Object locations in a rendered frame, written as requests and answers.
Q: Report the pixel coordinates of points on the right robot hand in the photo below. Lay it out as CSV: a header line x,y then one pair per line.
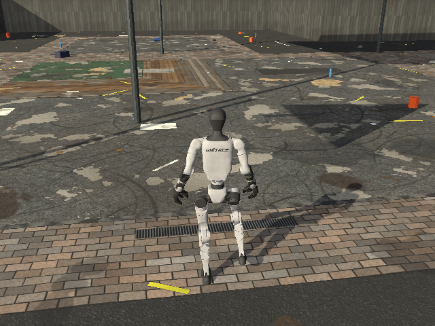
x,y
248,189

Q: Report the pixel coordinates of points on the robot left thigh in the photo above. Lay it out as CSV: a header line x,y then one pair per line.
x,y
201,207

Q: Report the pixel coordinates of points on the right robot forearm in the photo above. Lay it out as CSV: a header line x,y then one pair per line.
x,y
250,179

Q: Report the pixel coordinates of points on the left robot hand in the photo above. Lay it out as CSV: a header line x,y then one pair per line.
x,y
179,194

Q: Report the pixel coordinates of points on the left robot forearm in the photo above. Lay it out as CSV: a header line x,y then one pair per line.
x,y
182,180

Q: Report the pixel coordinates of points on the robot left upper arm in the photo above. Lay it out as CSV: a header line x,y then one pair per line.
x,y
191,156

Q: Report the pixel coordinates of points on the robot left shin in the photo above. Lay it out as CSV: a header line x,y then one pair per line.
x,y
204,252

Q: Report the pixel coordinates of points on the robot right upper arm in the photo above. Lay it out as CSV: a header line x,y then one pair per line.
x,y
242,155

